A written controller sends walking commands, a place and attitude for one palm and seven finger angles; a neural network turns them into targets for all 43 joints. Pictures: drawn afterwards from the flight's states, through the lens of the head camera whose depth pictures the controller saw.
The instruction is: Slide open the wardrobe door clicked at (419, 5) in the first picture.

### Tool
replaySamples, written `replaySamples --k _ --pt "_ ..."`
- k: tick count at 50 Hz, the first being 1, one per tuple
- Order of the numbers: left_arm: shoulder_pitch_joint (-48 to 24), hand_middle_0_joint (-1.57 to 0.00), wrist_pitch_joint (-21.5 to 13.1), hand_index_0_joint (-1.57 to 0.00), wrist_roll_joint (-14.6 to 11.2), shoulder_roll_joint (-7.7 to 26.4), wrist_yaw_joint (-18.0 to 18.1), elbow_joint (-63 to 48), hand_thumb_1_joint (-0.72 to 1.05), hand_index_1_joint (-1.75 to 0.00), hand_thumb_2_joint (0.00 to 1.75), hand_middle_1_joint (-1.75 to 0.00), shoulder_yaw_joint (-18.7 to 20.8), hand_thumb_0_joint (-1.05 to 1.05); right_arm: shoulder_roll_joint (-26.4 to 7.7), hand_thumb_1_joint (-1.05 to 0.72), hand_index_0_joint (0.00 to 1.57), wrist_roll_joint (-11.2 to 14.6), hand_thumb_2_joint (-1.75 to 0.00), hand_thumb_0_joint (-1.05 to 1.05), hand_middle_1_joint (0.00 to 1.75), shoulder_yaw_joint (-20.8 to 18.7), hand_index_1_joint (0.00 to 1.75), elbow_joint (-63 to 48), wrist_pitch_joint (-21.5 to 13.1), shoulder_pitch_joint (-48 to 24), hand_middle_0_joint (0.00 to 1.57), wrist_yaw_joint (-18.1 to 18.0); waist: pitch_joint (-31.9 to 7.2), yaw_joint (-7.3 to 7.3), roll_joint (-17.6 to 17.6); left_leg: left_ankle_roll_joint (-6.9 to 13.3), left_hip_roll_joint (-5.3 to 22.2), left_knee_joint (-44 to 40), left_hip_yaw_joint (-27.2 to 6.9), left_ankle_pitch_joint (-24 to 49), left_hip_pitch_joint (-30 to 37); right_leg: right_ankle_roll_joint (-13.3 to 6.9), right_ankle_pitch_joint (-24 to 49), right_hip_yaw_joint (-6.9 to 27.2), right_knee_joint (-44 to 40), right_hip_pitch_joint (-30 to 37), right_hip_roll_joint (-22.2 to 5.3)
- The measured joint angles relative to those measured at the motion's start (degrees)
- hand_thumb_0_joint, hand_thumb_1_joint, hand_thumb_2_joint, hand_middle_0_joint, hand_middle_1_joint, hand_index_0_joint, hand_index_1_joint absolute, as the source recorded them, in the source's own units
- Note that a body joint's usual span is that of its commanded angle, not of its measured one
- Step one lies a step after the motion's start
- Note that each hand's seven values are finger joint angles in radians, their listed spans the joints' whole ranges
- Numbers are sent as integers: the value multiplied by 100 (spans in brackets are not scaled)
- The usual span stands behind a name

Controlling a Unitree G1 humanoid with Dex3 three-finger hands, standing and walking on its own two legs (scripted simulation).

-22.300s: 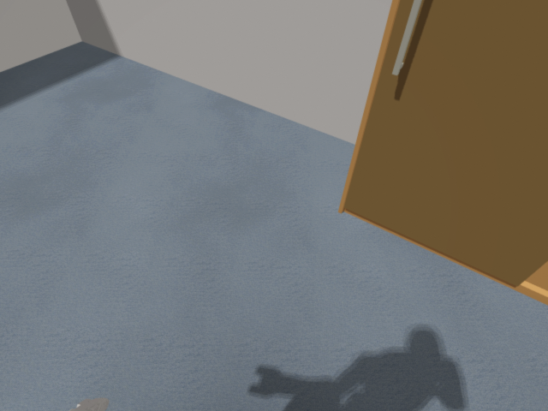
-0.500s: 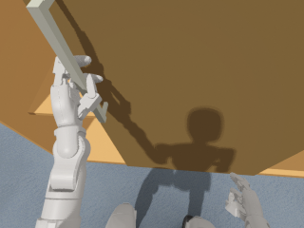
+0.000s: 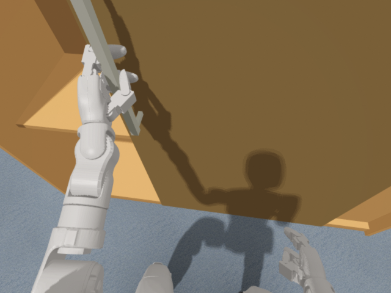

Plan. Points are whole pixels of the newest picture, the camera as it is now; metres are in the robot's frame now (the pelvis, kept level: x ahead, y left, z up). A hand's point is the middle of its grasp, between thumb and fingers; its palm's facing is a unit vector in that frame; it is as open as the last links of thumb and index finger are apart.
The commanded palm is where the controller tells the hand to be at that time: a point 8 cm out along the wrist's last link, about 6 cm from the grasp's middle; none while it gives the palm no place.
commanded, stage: step sideways, sliding the door along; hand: left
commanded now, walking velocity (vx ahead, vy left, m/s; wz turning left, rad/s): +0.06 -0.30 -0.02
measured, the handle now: (117, 71) +0.44 +0.21 +0.17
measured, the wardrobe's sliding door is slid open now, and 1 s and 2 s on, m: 0.53 0.68 0.68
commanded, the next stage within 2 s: stop walking and hold the door there in 1.12 s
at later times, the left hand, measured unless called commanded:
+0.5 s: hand (201, 100) +0.40 +0.05 +0.17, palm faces +0.31 -0.95 -0.08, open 6.2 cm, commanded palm +0.37 +0.03 +0.17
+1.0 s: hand (221, 98) +0.41 +0.02 +0.17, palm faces +0.57 -0.82 -0.11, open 6.6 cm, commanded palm +0.36 -0.03 +0.17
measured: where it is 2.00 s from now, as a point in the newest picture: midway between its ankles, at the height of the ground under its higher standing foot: outside the picture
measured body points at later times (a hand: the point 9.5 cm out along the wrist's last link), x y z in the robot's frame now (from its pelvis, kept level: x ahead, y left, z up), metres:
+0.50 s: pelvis -0.01 -0.14 +0.00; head +0.07 -0.15 +0.44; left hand +0.38 +0.10 +0.17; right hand +0.20 -0.35 -0.12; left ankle -0.01 +0.07 -0.70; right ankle +0.03 -0.28 -0.72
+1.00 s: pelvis +0.01 -0.28 +0.00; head +0.11 -0.29 +0.44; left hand +0.37 +0.06 +0.17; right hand +0.22 -0.50 -0.11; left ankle -0.02 -0.08 -0.68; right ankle +0.05 -0.40 -0.72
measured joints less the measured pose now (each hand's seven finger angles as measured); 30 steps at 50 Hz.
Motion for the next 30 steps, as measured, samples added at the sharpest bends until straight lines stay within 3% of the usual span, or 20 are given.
replaySamples --k 2,3,4,5,6,7,9,12,15,20,21,22,23,25,27,28,29,30 --pt "31 -39 36 -16 -12 -26 45 2 83 -135 86 -140 -8 0 -115 -90 21 -25 -89 1 30 -83 30 162 12 -107 20 -130 -7 -97 -116 112 -522 664 183 -621 -212 -48 -16 15 62 -104 -173" --pt "39 -39 41 -16 -10 -53 71 -6 83 -135 86 -140 -42 0 -170 -90 20 -39 -89 1 30 -114 30 210 14 -121 20 -183 -13 -134 -183 139 -719 517 377 -621 -172 -63 34 18 40 -128 -243" --pt "42 -38 36 -17 -2 -85 89 -18 83 -136 86 -140 -85 0 -226 -90 20 -54 -89 1 30 -138 30 227 22 -111 20 -224 -30 -163 -234 147 -846 47 616 -291 -36 -92 90 11 64 -178 -286" --pt "44 -38 28 -17 11 -111 94 -37 83 -136 86 -140 -136 0 -286 -90 20 -72 -89 1 30 -167 30 202 41 -73 20 -249 -70 -176 -238 189 -875 -576 855 525 171 -106 135 -12 203 -284 -275" --pt "22 -38 27 -17 -1 -118 76 -57 83 -136 85 -140 -204 1 -344 -90 20 -88 -89 1 30 -216 30 137 60 -8 20 -255 -127 -176 -167 309 -773 -984 922 1218 318 -67 108 -20 544 -463 -172" --pt "-68 -38 5 -17 -6 -75 18 -25 83 -135 85 -140 -266 1 -309 -90 20 -98 -89 1 30 -288 30 133 77 -2 20 -220 -68 -127 -255 323 -734 -950 945 1203 328 -47 -248 143 1067 -650 -111" --pt "-203 -37 -16 -16 53 -32 -88 50 83 -134 85 -140 -335 1 -218 -90 20 -105 -89 1 30 -327 30 135 107 22 20 -78 36 20 -428 216 -614 -897 979 932 398 -24 -776 390 2049 -980 24" --pt "-262 -36 -5 -16 84 3 -157 81 83 -134 85 -140 -373 1 -149 -90 20 -113 -89 1 30 -288 30 73 63 85 20 90 103 143 -408 12 -307 -1113 920 938 521 24 -834 357 2592 -1253 35" --pt "-270 -35 -8 -17 49 53 -205 118 84 -135 85 -140 -351 1 -93 -90 20 -106 -89 1 30 -231 30 -44 38 155 20 152 131 237 -278 -185 12 -1329 855 1091 628 53 -678 302 2171 -1197 -62" --pt "-340 -36 -12 -17 -74 219 -221 288 83 -136 87 -140 -186 0 38 -90 20 -37 -89 1 30 -98 30 -206 -31 255 20 150 115 250 -141 -486 391 -1225 599 1092 600 66 -98 230 549 -415 -62" --pt "-380 -37 17 -17 -84 274 -213 338 82 -135 87 -140 -142 0 72 -90 20 -6 -89 1 30 -61 30 -211 -49 276 20 146 79 249 -200 -477 391 -1071 548 1017 535 68 285 214 130 -183 -83" --pt "-405 -38 22 -17 -74 303 -182 386 82 -134 87 -140 -65 0 63 -90 20 24 -89 1 30 -24 30 -184 -61 244 20 138 61 219 -185 -390 420 -865 465 925 433 97 187 148 -46 -51 -64" --pt "-394 -39 -6 -16 -63 272 -122 420 82 -134 87 -140 35 0 -5 -90 20 35 -89 1 30 -20 30 -119 -62 146 20 112 94 120 -36 -203 446 -619 316 800 303 68 65 45 60 -69 6" --pt "-319 -41 -15 -15 -69 204 -55 419 81 -133 87 -140 139 0 -113 -90 20 21 -89 1 30 -76 30 51 -37 -13 20 -1 65 -35 -9 -17 -5 277 184 -150 -38 -20 -46 -12 280 -243 -90" --pt "-242 -42 20 -15 -77 118 6 335 82 -134 87 -140 121 0 -211 -90 20 -7 -89 1 30 -133 30 194 -46 -96 20 -141 32 -124 -121 93 -535 558 400 -599 -118 -75 15 0 262 -326 -246" --pt "-217 -42 20 -15 -62 69 38 292 82 -135 87 -140 88 0 -261 -90 20 -19 -89 1 30 -152 30 224 -50 -102 20 -191 17 -160 -161 110 -696 152 609 -364 2 -107 86 -13 265 -371 -288" --pt "-197 -41 15 -16 -42 31 57 243 82 -135 86 -140 41 0 -312 -90 20 -35 -89 1 30 -173 30 213 -41 -79 20 -227 -14 -181 -159 152 -747 -459 841 399 204 -123 165 -44 368 -463 -280" --pt "-199 -41 23 -16 -42 15 46 193 82 -135 86 -140 -23 0 -351 -90 20 -61 -89 1 30 -219 30 167 -33 -28 20 -240 -59 -178 -102 258 -656 -861 919 1142 348 -74 238 -53 620 -627 -187"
